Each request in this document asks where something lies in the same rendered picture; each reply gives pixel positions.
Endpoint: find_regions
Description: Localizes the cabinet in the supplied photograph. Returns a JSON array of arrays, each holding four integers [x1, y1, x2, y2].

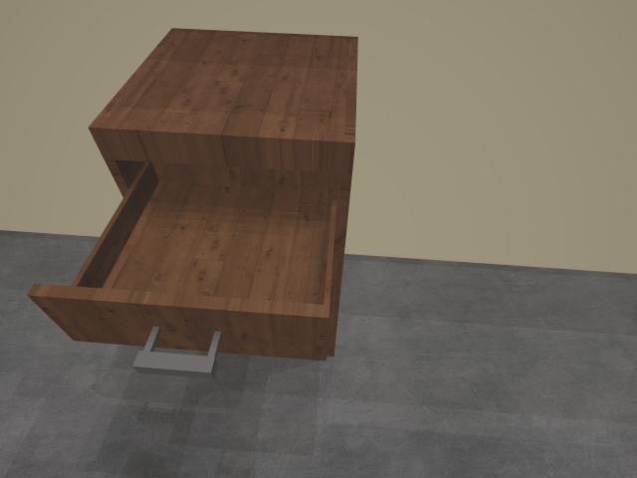
[[89, 28, 358, 357]]

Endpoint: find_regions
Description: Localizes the handle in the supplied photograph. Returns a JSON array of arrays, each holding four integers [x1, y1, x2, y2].
[[133, 327, 222, 379]]

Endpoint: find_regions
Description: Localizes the drawer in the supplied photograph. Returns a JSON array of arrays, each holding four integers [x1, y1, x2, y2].
[[27, 161, 338, 361]]

